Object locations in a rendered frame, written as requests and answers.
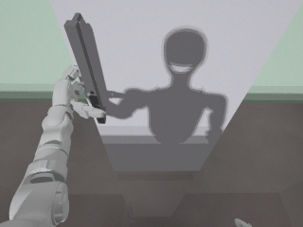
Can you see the handle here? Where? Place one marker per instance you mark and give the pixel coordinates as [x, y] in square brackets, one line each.
[75, 37]

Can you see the left robot hand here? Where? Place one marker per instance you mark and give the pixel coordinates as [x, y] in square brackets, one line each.
[64, 91]

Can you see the left robot upper arm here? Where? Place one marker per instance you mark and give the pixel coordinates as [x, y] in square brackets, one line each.
[39, 205]

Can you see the fridge door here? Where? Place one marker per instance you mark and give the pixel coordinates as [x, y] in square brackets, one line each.
[172, 73]

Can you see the left robot forearm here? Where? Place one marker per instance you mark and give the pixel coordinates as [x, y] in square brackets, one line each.
[49, 164]

